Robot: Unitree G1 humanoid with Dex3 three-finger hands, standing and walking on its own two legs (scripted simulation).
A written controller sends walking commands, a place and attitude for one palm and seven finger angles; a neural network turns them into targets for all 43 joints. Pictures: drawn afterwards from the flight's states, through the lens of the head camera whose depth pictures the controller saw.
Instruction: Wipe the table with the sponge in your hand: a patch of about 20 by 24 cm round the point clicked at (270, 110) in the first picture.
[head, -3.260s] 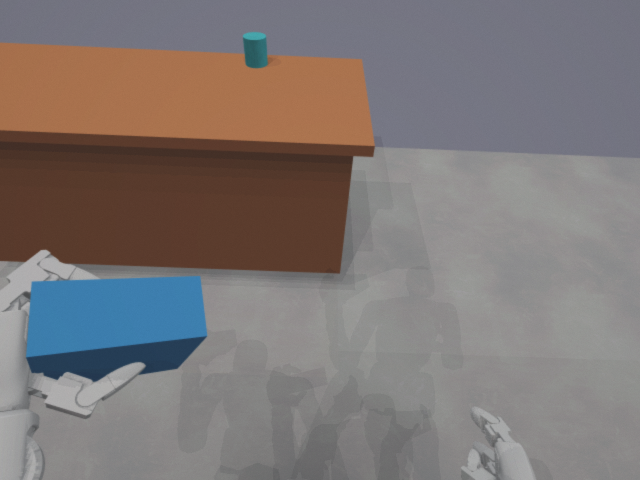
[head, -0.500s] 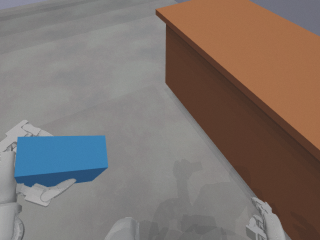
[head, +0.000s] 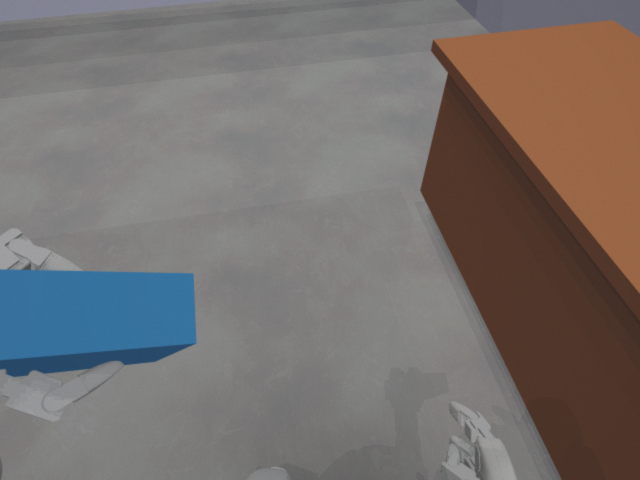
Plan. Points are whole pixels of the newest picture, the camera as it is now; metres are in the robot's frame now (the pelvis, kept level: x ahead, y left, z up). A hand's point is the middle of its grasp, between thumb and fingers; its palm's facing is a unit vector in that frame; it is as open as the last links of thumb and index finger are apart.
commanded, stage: walk to a spot facing it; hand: left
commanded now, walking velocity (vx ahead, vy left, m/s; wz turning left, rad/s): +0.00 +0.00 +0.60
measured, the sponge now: (123, 324) +0.21 +0.20 +0.16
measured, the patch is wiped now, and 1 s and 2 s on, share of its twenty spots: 0.00 0.00 0.00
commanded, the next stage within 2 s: turn to face it in 1.52 s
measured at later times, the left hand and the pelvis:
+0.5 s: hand out of the picture +0.05 +0.28 +0.19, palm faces +0.65 -0.66 -0.37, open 10.3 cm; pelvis -0.08 -0.01 +0.00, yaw +17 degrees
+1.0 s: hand out of the picture -0.02 +0.27 +0.17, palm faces +0.75 -0.50 -0.44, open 10.3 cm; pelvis -0.07 -0.04 +0.01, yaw +33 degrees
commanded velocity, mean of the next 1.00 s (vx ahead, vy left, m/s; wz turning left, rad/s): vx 0.22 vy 0.00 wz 0.50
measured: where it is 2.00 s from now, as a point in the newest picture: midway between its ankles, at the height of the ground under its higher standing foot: outside the picture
